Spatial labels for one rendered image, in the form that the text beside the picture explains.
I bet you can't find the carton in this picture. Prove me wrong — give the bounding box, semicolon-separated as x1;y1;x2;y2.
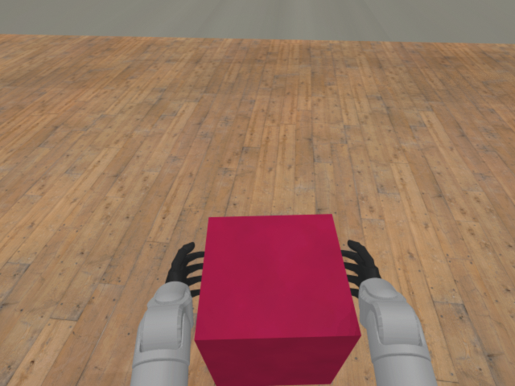
194;214;361;386

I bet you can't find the left robot forearm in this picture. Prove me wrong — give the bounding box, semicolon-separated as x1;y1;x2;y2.
130;281;194;386

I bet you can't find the left robot hand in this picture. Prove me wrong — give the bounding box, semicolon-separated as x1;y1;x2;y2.
165;242;204;297

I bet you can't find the right robot forearm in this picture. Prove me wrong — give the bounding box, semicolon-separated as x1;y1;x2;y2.
358;278;438;386

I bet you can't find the right robot hand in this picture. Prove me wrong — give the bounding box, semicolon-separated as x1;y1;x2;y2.
341;240;381;298

